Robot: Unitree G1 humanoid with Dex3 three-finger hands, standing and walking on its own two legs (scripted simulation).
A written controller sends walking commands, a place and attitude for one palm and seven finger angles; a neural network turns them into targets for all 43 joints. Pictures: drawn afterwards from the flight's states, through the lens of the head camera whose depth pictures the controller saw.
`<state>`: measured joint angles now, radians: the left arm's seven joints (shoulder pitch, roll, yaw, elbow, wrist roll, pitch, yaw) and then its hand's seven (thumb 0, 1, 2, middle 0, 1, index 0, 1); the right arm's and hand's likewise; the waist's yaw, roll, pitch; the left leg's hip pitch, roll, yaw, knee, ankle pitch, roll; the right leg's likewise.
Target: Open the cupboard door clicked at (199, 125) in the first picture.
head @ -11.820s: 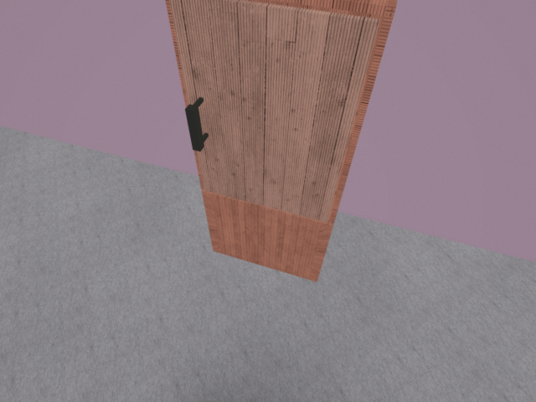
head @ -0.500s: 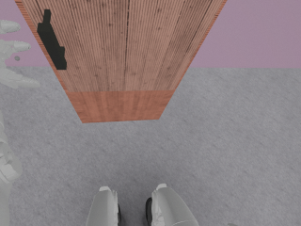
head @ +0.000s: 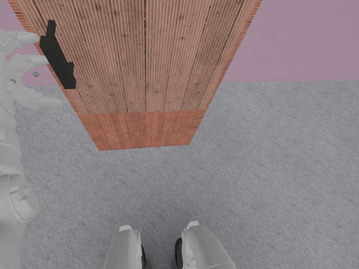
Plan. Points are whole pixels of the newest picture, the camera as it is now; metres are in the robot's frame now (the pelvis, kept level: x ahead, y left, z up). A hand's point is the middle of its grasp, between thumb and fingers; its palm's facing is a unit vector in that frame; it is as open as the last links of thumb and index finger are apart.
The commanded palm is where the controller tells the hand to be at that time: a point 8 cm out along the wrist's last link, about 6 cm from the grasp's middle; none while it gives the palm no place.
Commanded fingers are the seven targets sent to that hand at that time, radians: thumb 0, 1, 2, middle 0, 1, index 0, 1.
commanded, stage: slide the fingers in behind the handle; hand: left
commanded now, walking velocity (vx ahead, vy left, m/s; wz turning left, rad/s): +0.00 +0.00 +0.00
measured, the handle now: (61, 57) +0.55 +0.21 +0.05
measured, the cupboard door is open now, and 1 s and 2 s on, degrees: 0 0 0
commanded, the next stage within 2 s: close the thumb around the handle in 1.22 s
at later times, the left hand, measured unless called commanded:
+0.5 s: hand (53, 75) +0.51 +0.22 +0.05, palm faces +0.04 -1.00 -0.02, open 13.9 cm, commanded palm +0.49 +0.25 +0.05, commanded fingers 0.00 -0.50 0.30 -0.30 -1.20 -0.30 -1.20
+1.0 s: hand (67, 75) +0.51 +0.20 +0.05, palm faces +0.05 -1.00 -0.02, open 13.8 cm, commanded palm +0.49 +0.23 +0.05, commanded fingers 0.00 -0.50 0.30 -0.30 -1.20 -0.30 -1.20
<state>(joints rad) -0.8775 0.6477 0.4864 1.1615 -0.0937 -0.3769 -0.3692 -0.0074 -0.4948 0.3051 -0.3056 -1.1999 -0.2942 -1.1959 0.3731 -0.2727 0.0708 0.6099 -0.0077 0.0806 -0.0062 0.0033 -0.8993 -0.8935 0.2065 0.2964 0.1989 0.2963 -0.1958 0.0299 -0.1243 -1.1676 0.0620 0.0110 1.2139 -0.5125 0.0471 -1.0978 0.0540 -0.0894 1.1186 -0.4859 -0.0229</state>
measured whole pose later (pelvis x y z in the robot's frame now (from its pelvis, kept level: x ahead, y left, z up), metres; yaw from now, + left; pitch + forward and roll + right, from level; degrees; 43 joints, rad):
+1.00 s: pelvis +0.00 -0.01 +0.00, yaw +1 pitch +26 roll -4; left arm -0.91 0.52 0.38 1.19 -0.08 -0.44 -0.23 -0.01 -0.50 0.31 -0.31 -1.20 -0.31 -1.24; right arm 0.36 -0.26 0.05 0.64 -0.02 0.07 0.01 0.00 -0.90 -0.89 0.21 0.30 0.20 0.30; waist -0.18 0.03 -0.13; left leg -1.16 0.05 0.00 1.22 -0.51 0.03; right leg -1.10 0.05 -0.10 1.14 -0.50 -0.04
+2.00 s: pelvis +0.00 +0.00 +0.00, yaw +0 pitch +25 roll -4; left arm -0.86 0.48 0.41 1.15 -0.08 -0.44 -0.26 -0.01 0.65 0.82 -0.40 -1.34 -0.39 -1.33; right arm 0.35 -0.26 0.05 0.62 -0.02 0.08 0.01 0.00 -0.90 -0.89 0.21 0.30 0.20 0.30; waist -0.18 0.03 -0.14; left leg -1.14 0.05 0.02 1.22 -0.52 0.04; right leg -1.09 0.05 -0.08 1.14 -0.50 -0.03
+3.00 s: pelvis +0.01 -0.04 +0.02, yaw +5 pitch +17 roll +0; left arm 0.07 -0.10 -0.16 0.27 0.08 -0.41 0.53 0.01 0.69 0.76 -0.31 -1.35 -0.37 -1.34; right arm 0.17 -0.17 0.01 0.55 -0.07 0.00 0.05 0.01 -0.90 -0.89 0.20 0.30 0.20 0.30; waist 0.00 0.02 -0.18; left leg -0.90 0.01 0.00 1.11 -0.50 -0.01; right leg -0.86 0.02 -0.09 1.11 -0.54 -0.07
